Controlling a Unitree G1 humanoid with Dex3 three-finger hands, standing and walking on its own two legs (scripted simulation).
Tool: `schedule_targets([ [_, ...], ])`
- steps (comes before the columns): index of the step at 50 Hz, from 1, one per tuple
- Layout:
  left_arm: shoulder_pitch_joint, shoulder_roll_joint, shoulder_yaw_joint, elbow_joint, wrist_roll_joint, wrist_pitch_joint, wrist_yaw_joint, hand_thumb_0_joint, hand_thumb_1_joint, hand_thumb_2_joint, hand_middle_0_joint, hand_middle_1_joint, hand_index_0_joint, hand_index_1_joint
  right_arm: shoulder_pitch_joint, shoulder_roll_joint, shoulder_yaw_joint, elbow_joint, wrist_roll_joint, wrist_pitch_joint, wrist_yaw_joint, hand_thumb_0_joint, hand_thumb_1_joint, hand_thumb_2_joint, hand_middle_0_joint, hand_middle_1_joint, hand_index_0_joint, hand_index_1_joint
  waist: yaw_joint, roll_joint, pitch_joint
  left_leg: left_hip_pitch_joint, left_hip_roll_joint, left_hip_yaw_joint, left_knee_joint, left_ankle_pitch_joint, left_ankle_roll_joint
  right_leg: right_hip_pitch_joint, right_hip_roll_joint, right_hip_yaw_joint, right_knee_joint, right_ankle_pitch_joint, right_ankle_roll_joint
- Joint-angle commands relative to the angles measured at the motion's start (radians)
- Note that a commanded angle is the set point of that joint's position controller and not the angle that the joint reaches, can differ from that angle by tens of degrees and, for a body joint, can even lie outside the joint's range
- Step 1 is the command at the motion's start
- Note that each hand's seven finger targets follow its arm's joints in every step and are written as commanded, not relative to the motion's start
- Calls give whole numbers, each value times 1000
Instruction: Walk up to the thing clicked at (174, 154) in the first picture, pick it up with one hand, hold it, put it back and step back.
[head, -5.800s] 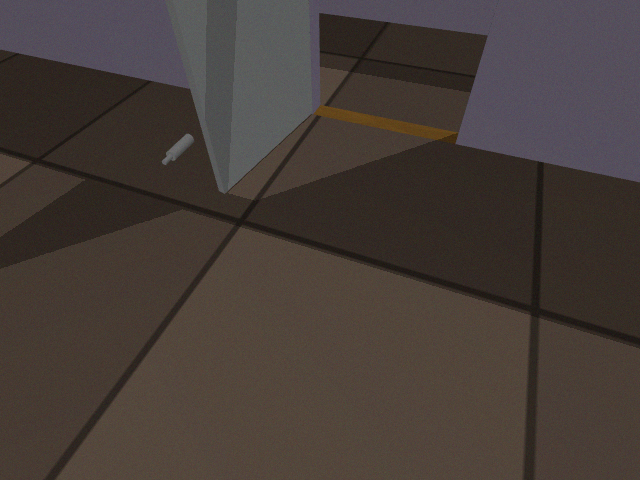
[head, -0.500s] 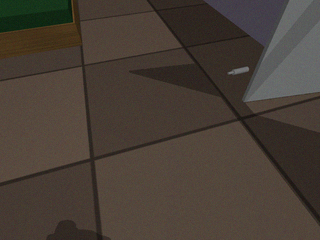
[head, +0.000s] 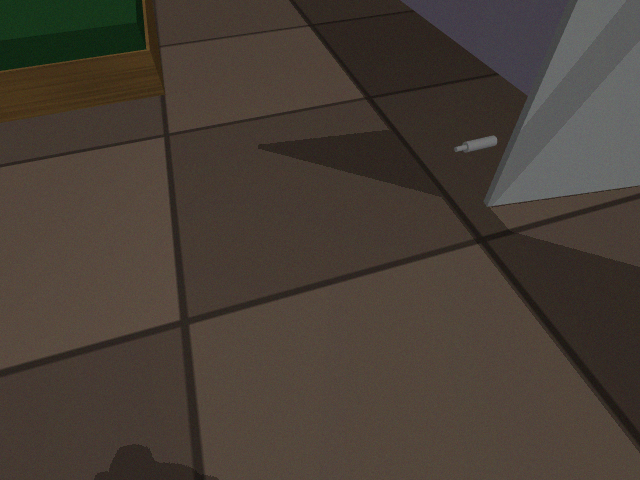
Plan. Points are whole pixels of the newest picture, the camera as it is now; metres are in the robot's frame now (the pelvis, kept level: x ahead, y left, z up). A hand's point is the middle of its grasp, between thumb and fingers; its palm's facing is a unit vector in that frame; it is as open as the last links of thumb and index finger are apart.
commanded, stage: stand
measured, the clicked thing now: (474, 145) +1.79 -0.73 -0.75
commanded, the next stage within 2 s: walk up in 0.22 s
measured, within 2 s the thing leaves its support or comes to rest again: neither
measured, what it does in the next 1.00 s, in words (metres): walks ahead: left foot, then right foot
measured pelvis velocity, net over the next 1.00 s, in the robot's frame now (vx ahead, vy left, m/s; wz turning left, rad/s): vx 0.27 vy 0.03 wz -0.04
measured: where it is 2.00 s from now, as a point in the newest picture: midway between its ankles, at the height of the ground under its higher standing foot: (333, 332)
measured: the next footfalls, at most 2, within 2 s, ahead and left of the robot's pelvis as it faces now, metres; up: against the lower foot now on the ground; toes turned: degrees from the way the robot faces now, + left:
left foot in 0.52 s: +0.15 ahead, +0.17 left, +0.00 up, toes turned +5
right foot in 0.98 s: +0.44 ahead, -0.10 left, +0.00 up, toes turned -7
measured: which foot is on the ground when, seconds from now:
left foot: down 0.00-0.32, up 0.34-0.50, down 0.52-1.00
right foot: down 0.00-0.54, up 0.56-0.96, down 0.98-1.00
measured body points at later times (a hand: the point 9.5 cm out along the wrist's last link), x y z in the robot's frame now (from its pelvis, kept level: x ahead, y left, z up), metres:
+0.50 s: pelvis +0.05 +0.03 -0.01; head +0.05 +0.03 +0.44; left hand +0.05 +0.36 -0.13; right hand +0.14 -0.30 -0.12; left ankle +0.09 +0.16 -0.74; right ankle +0.00 -0.12 -0.75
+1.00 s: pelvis +0.27 +0.03 -0.03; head +0.28 +0.00 +0.41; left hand +0.40 +0.34 -0.13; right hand +0.26 -0.29 -0.17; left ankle +0.11 +0.16 -0.75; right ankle +0.40 -0.10 -0.75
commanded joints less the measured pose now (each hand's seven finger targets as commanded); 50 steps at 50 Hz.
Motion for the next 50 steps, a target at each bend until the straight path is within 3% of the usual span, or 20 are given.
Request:
schedule_targets([
  [1, -32, 222, 46, -58, 1, -20, 10, 0, 900, 900, -200, -300, -200, -300, -31, -209, -39, -55, 2, -24, -14, 0, -900, -900, 200, 300, 200, 300, -2, -5, -80, 0, 99, -57, -36, 173, 43, 27, -119, 93, -44, 160, -26],
  [10, -25, 219, 46, -52, 0, -19, 11, 0, 900, 900, -200, -300, -200, -300, -33, -209, -38, -57, 3, -23, -15, 0, -900, -900, 200, 300, 200, 300, -1, -6, -61, -3, 98, -60, -44, 156, 44, 16, -115, 92, -48, 142, -24],
  [11, 22, 313, 118, -104, 18, -31, -22, 0, 900, 900, -200, -300, -200, -300, 37, -298, -105, -108, -17, -42, 12, 0, -900, -900, 200, 300, 200, 300, 1, -12, -172, -18, 59, -63, 33, -385, 125, 50, -72, 84, 33, -384, -62],
  [12, 15, 310, 122, -101, 27, -31, -32, 0, 900, 900, -200, -300, -200, -300, 23, -307, -114, -105, -28, -44, 22, 0, -900, -900, 200, 300, 200, 300, 9, 10, -79, -138, 70, -94, 40, -532, 137, -28, -94, 124, 63, -528, -80],
  [14, 32, 297, 131, -117, 29, -33, -45, 0, 900, 900, -200, -300, -200, -300, -38, -280, -112, -147, -30, -44, 34, 0, -900, -900, 200, 300, 200, 300, 33, -1, 31, -282, 62, -92, 81, -506, 130, -85, -134, 201, 30, -583, -106],
  [16, 112, 313, 146, -104, 27, -45, -42, 0, 900, 900, -200, -300, -200, -300, -106, -227, -110, -186, -29, -54, 38, 0, -900, -900, 200, 300, 200, 300, 90, -105, 85, -475, 6, 24, 254, -250, 83, 81, -229, 327, -85, -524, -173],
  [17, 174, 351, 158, -99, 33, -55, -38, 0, 900, 900, -200, -300, -200, -300, -143, -217, -112, -205, -31, -57, 37, 0, -900, -900, 200, 300, 200, 300, 134, -187, 81, -611, 7, 51, 408, -266, 67, 205, -332, 450, -184, -449, -227],
  [18, 196, 372, 164, -111, 37, -62, -36, 0, 900, 900, -200, -300, -200, -300, -132, -222, -110, -212, -29, -62, 36, 0, -900, -900, 200, 300, 200, 300, 131, -165, 64, -657, 38, 12, 440, -290, 70, 272, -385, 486, -198, -346, -264],
  [22, 32, 358, 155, -197, 43, -54, -47, 0, 900, 900, -200, -300, -200, -300, -13, -246, -134, -198, -28, -70, 62, 0, -900, -900, 200, 300, 200, 300, 31, -206, 42, -341, 82, -6, 335, -305, 70, -17, -295, 304, -169, -442, -214],
  [26, -63, 277, 123, -249, 24, -39, -60, 0, 900, 900, -200, -300, -200, -300, 288, -262, -173, -109, -30, -75, 48, 0, -900, -900, 200, 300, 200, 300, -139, -33, -34, 204, 0, 107, 145, 9, 30, -392, -112, 35, 171, -381, -114],
  [27, -8, 211, 102, -255, 21, -39, -60, 0, 900, 900, -200, -300, -200, -300, 397, -324, -196, -86, -36, -77, 34, 0, -900, -900, 200, 300, 200, 300, -185, 220, -102, 373, 70, -41, 38, -187, 64, -531, 0, -46, 482, -407, -93],
  [28, 32, 160, 86, -262, 15, -38, -54, 0, 900, 900, -200, -300, -200, -300, 412, -409, -207, -117, -55, -86, 23, 0, -900, -900, 200, 300, 200, 300, -178, 342, -87, 329, 320, -527, -150, -568, 120, -699, 117, 71, 750, -426, -56],
  [29, 64, 263, 108, -242, 14, -32, -42, 0, 900, 900, -200, -300, -200, -300, 253, -422, -202, -181, -32, -90, 24, 0, -900, -900, 200, 300, 200, 300, -109, 178, -51, 174, 393, -610, -201, -685, 197, -632, 34, 174, 790, -345, -62],
  [30, 87, 292, 107, -233, 12, -34, -43, 0, 900, 900, -200, -300, -200, -300, 177, -409, -192, -209, -15, -89, 28, 0, -900, -900, 200, 300, 200, 300, -66, 145, 12, 84, 418, -586, -210, -674, 245, -597, -30, 187, 796, -289, -67],
  [32, 136, 300, 111, -186, 2, -44, -48, 0, 900, 900, -200, -300, -200, -300, 104, -321, -157, -242, -9, -98, 26, 0, -900, -900, 200, 300, 200, 300, -12, 84, 44, 58, 296, -323, -149, -425, 208, -555, -58, 181, 746, -179, -46],
  [34, 163, 293, 111, -166, 0, -44, -58, 0, 900, 900, -200, -300, -200, -300, 130, -291, -144, -246, -3, -110, 25, 0, -900, -900, 200, 300, 200, 300, -11, 92, 74, 9, 245, -176, -162, -248, 169, -502, -67, 153, 676, -103, -22],
  [39, 65, 258, 105, -233, 7, -44, -80, 0, 900, 900, -200, -300, -200, -300, 163, -300, -146, -265, -2, -113, 28, 0, -900, -900, 200, 300, 200, 300, -28, 103, 122, 27, 247, -42, -160, 6, 241, -495, -100, 70, 452, -29, 12],
  [46, -37, 220, 110, -282, 5, -45, -90, 0, 900, 900, -200, -300, -200, -300, 212, -312, -148, -294, -1, -98, 22, 0, -900, -900, 200, 300, 200, 300, -38, 101, 75, -38, 214, 43, -28, 204, 201, -243, -59, -49, 288, 92, -47],
  [49, 208, 276, 148, -232, 3, -58, -66, 0, 900, 900, -200, -300, -200, -300, 225, -280, -132, -315, 0, -90, 16, 0, -900, -900, 200, 300, 200, 300, 97, -62, -105, -85, 137, 105, 411, 396, 150, 110, -6, -66, 212, -1, -90],
  [50, 334, 336, 173, -211, 9, -65, -52, 0, 900, 900, -200, -300, -200, -300, 305, -217, -109, -314, 3, -90, 19, 0, -900, -900, 200, 300, 200, 300, 133, -231, -203, -219, 55, 145, 693, 188, 112, 280, -127, 118, 145, -175, -108],
])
